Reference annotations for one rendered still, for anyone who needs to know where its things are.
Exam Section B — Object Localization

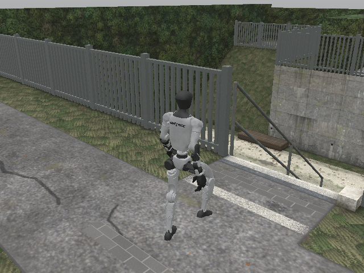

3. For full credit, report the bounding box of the robot right forearm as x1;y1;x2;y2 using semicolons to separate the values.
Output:
191;144;203;176

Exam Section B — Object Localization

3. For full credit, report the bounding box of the right robot shin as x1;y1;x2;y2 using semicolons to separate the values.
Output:
201;178;215;212

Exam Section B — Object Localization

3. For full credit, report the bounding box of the robot left upper arm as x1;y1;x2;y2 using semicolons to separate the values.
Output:
160;112;173;140

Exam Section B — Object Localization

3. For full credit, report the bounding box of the right robot thigh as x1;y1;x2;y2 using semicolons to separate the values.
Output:
186;162;214;186

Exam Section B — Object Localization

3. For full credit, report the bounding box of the right robot hand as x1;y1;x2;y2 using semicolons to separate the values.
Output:
192;174;206;192

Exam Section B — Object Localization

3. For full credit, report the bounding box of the left robot hand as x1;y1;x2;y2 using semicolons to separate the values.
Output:
167;148;177;158

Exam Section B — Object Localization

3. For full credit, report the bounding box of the robot right upper arm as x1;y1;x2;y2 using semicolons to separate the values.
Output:
188;117;203;152

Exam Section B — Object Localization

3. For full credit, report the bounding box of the robot left forearm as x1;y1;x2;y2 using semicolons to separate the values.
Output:
160;139;172;151

